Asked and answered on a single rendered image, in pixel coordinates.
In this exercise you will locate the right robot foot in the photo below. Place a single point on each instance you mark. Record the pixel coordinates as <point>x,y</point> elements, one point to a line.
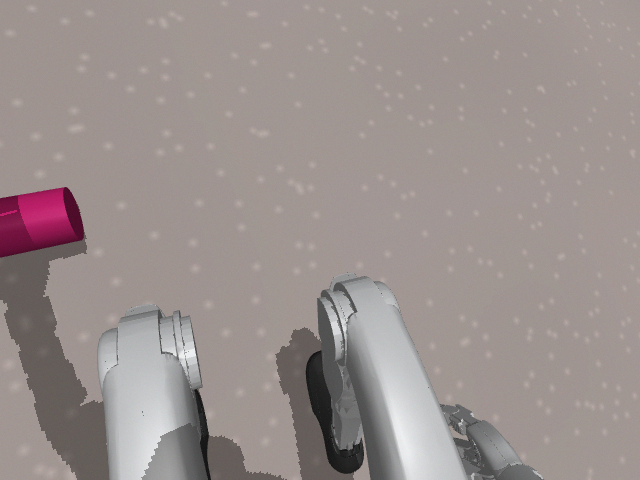
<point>344,461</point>

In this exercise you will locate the right robot arm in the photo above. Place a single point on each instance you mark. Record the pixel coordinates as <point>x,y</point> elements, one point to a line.
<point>520,472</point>

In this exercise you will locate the left robot foot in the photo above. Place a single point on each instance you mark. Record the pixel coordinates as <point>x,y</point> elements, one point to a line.
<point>204,431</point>

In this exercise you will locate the can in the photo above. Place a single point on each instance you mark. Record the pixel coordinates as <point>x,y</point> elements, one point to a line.
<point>39,220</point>

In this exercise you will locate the right robot hand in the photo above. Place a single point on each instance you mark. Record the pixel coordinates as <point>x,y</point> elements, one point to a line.
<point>487,453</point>

